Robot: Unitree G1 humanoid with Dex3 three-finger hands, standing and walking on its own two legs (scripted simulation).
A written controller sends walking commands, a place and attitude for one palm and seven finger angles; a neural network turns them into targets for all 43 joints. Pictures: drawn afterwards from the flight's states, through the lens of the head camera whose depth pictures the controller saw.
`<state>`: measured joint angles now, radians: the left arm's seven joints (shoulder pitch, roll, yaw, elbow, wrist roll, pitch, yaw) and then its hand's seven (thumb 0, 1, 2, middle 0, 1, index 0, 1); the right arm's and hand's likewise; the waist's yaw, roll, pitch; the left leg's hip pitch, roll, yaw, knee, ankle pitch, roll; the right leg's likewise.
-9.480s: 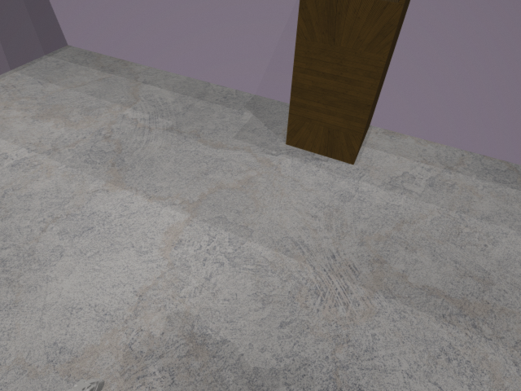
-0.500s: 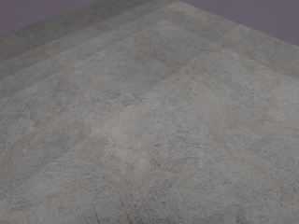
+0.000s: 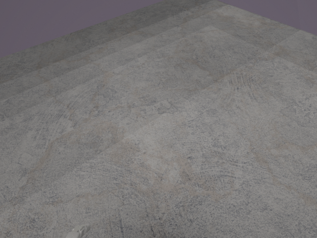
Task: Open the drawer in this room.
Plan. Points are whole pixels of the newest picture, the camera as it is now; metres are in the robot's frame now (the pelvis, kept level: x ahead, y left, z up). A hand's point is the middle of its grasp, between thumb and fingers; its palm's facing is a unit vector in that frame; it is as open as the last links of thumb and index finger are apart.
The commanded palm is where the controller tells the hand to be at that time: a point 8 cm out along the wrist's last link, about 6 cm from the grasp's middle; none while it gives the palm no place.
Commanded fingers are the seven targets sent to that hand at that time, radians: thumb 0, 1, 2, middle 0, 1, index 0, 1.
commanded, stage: turn or walk to find it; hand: left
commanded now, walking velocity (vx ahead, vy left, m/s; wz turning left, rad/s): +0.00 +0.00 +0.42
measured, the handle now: out of the picture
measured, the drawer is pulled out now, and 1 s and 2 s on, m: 0.00 0.00 0.00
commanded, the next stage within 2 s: none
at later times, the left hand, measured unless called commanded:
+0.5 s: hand out of the picture -0.06 +0.23 -0.18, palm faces +0.29 -0.92 -0.26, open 7.4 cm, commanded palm none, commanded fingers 0.00 0.90 0.90 -0.20 -0.30 -0.20 -0.30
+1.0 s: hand out of the picture -0.03 +0.18 -0.13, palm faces +0.43 -0.85 -0.29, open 7.4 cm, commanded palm none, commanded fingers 0.00 0.90 0.90 -0.20 -0.30 -0.20 -0.30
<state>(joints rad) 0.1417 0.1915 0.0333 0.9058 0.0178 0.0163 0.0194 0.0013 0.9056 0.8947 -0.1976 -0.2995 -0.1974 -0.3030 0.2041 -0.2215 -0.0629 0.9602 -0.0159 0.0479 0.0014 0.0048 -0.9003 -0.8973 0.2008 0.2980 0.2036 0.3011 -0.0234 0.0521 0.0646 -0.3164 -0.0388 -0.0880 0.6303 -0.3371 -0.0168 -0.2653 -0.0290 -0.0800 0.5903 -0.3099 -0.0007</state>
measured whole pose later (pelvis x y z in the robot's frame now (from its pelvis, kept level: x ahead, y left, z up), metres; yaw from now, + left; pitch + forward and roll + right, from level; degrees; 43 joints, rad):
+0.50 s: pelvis -0.02 +0.02 +0.00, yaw +14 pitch -1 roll +1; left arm 0.27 0.25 0.06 0.99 0.02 0.05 0.02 0.00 0.90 0.89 -0.20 -0.30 -0.20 -0.30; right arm 0.14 -0.22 -0.05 0.96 -0.02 0.03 0.01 0.01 -0.91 -0.90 0.20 0.30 0.20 0.30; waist 0.03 -0.05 0.09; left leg -0.25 0.01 0.08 0.59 -0.33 0.01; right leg -0.30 -0.16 -0.22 0.75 -0.45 0.04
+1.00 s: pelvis -0.04 -0.03 +0.01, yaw +26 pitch -2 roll +2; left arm 0.18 0.17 0.03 0.91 0.02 0.01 0.02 0.00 0.90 0.89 -0.20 -0.30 -0.20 -0.30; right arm 0.23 -0.24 -0.08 0.98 -0.02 0.08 0.01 0.01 -0.90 -0.90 0.20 0.30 0.20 0.30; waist -0.02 0.05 0.06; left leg -0.44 -0.04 -0.05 1.00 -0.43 -0.03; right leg -0.24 -0.06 -0.12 0.57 -0.29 -0.04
